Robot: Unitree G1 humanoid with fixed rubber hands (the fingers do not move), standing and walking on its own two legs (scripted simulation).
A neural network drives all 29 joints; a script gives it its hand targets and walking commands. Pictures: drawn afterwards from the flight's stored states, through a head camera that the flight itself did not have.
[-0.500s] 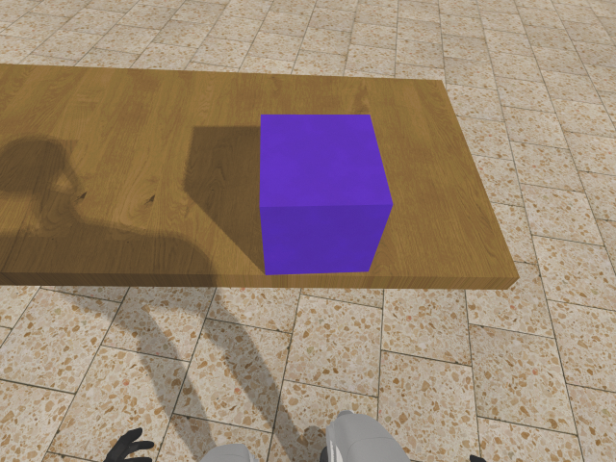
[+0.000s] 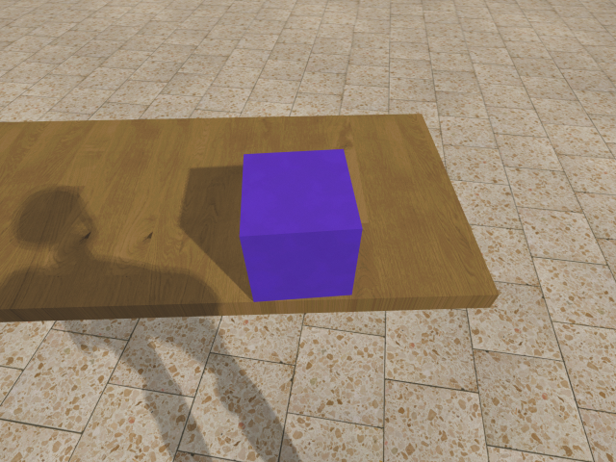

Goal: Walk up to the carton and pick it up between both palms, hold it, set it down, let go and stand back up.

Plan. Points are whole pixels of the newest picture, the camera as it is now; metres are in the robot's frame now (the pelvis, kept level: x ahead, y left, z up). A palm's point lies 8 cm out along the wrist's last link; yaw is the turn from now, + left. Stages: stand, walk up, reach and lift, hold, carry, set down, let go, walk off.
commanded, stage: walk up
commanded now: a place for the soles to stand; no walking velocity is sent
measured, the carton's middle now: (298, 225) +0.47 +0.01 +0.00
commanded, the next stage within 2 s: reach and lift in 1.46 s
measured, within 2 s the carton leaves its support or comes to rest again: neither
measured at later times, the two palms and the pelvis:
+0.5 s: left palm out of the picture +0.02 +0.25 -0.14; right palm out of the picture +0.01 -0.27 -0.15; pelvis -0.01 -0.02 -0.01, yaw +2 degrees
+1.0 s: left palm out of the picture -0.01 +0.20 -0.14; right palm out of the picture +0.04 -0.27 -0.14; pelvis -0.01 -0.04 +0.00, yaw +7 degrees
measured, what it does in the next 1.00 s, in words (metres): stands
